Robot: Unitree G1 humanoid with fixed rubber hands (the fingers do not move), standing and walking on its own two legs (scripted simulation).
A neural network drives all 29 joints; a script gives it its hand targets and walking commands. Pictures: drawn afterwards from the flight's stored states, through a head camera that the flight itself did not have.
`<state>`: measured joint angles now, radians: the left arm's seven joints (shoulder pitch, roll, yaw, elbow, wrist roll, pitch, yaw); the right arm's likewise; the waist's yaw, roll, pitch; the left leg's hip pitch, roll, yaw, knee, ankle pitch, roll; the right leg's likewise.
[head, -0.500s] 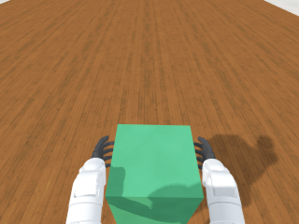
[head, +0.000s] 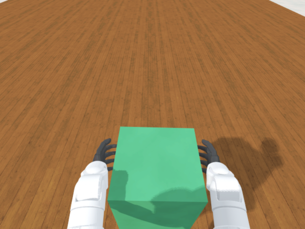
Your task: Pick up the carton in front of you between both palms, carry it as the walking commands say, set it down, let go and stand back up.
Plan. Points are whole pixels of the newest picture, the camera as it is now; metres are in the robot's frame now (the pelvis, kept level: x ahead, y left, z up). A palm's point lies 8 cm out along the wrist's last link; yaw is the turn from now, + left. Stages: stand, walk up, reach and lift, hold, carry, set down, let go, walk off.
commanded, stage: carry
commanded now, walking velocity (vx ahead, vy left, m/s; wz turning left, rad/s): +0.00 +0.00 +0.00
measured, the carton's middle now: (155, 180) +0.29 +0.00 -0.03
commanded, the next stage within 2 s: hold in 0.38 s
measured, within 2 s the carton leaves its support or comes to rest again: neither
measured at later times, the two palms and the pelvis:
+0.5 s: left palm (95, 172) +0.27 +0.16 +0.04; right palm (211, 172) +0.27 -0.14 +0.04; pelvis -0.01 +0.00 +0.01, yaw +2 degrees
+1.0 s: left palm (92, 180) +0.24 +0.16 +0.06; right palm (212, 169) +0.28 -0.14 +0.06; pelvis -0.03 -0.02 +0.00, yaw +6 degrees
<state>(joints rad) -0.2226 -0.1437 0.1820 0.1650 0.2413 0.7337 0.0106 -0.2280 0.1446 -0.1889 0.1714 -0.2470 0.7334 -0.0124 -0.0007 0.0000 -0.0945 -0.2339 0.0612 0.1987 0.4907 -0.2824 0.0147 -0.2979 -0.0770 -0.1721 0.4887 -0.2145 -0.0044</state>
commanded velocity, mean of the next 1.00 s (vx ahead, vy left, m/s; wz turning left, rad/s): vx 0.00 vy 0.00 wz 0.00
